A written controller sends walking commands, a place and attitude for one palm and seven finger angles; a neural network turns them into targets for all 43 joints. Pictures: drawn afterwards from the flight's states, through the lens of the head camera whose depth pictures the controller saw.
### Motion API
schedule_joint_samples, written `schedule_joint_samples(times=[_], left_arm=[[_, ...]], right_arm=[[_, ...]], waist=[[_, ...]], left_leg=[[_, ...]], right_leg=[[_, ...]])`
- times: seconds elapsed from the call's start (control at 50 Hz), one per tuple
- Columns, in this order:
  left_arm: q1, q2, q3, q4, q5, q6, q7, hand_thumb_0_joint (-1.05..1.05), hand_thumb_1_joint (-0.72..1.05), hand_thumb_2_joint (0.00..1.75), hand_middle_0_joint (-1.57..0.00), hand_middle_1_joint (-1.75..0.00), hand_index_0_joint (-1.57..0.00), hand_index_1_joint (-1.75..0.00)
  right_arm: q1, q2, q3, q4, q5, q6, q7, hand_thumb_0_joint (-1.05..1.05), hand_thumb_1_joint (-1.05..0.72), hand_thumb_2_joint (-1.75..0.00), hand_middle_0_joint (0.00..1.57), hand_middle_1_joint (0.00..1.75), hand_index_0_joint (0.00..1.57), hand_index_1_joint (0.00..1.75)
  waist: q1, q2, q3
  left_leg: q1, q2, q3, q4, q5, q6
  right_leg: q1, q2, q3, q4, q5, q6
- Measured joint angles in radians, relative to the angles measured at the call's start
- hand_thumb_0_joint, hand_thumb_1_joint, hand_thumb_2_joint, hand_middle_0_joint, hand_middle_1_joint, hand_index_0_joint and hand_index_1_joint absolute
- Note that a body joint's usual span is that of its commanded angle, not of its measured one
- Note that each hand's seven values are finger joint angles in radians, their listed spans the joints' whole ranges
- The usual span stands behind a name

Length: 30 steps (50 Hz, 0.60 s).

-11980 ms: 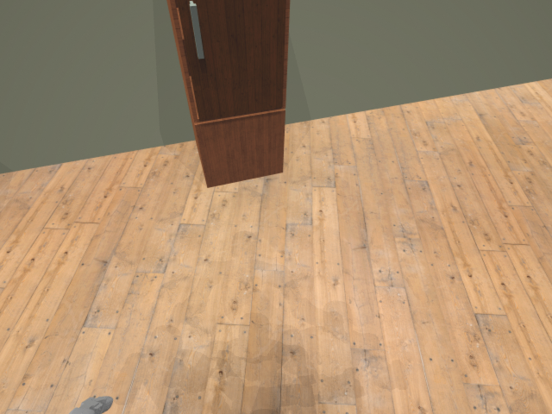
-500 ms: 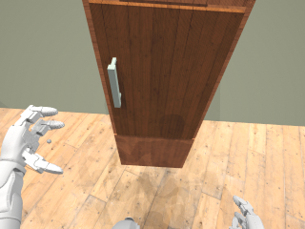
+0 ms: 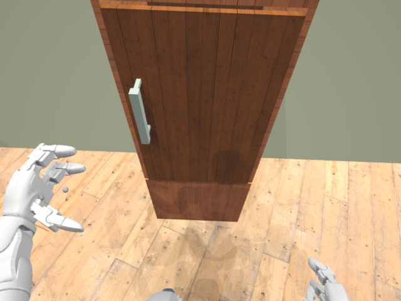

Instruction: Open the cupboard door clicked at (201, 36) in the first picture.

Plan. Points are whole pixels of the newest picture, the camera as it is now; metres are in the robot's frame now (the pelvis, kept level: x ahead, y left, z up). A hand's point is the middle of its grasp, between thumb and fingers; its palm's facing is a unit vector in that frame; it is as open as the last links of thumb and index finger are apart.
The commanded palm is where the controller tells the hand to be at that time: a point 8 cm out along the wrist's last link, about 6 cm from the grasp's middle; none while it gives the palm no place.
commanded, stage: move the hooked fingers beside the handle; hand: left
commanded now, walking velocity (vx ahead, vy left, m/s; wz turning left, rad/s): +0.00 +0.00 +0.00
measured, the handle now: (142, 113) +0.52 +0.18 +0.05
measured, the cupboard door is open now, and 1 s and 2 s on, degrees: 0 0 0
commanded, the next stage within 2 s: none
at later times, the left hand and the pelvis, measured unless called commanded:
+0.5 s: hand (88, 165) +0.35 +0.25 +0.07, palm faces +0.02 -1.00 -0.02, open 14.0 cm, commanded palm +0.31 +0.30 +0.07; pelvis +0.00 -0.01 +0.00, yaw -1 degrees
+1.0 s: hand (98, 147) +0.40 +0.25 +0.06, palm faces +0.03 -1.00 +0.00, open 14.0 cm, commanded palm +0.37 +0.30 +0.06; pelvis +0.00 +0.00 -0.01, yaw -1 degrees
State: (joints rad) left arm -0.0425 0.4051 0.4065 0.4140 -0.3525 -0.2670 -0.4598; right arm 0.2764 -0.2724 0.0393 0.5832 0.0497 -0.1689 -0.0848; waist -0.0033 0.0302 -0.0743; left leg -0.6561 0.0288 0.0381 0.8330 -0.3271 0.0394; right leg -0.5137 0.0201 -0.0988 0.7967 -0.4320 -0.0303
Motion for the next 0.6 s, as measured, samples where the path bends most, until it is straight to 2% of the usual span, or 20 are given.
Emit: schedule_joint_samples(times=[0.14, 0.26, 0.4, 0.6], left_arm=[[-0.014, -0.005, -0.001, 0.019, 0.002, -0.003, -0.004, -0.02, -0.5, 0.3, -0.3, -1.2, -0.3, -1.2], [-0.104, 0.005, -0.007, 0.097, 0.019, -0.009, 0.001, -0.02, -0.5, 0.3, -0.3, -1.2, -0.3, -1.2], [-0.191, 0.027, -0.005, 0.175, 0.038, -0.01, 0.004, -0.02, -0.5, 0.3, -0.3, -1.2, -0.3, -1.2], [-0.204, 0.016, 0.003, 0.195, 0.051, -0.021, 0.035, -0.02, -0.5, 0.3, -0.3, -1.2, -0.3, -1.2]], right_arm=[[-0.008, -0.004, -0.001, -0.004, 0.001, 0.003, 0.0, 0.01, -0.9, -0.89, 0.21, 0.3, 0.21, 0.3], [-0.014, -0.009, 0.0, 0.011, 0.002, 0.01, -0.007, 0.01, -0.91, -0.89, 0.21, 0.3, 0.21, 0.3], [0.0, -0.007, -0.001, 0.016, 0.003, 0.029, -0.004, 0.01, -0.91, -0.89, 0.21, 0.3, 0.21, 0.3], [0.04, -0.006, -0.011, 0.012, 0.001, 0.067, 0.012, 0.01, -0.91, -0.89, 0.21, 0.3, 0.21, 0.3]], waist=[[0.003, 0.002, -0.003], [0.002, -0.001, 0.005], [-0.016, -0.007, 0.003], [-0.033, -0.007, -0.009]], left_leg=[[-0.008, 0.005, -0.005, 0.011, -0.005, -0.007], [-0.027, 0.006, -0.013, 0.026, -0.007, -0.011], [-0.042, 0.011, -0.006, 0.029, -0.009, -0.013], [-0.045, 0.014, 0.014, 0.023, -0.017, -0.008]], right_leg=[[-0.008, 0.005, -0.004, 0.011, -0.007, -0.007], [-0.025, 0.007, -0.011, 0.029, -0.013, -0.012], [-0.045, 0.01, -0.004, 0.035, -0.014, -0.014], [-0.058, 0.011, 0.018, 0.034, -0.016, -0.008]])
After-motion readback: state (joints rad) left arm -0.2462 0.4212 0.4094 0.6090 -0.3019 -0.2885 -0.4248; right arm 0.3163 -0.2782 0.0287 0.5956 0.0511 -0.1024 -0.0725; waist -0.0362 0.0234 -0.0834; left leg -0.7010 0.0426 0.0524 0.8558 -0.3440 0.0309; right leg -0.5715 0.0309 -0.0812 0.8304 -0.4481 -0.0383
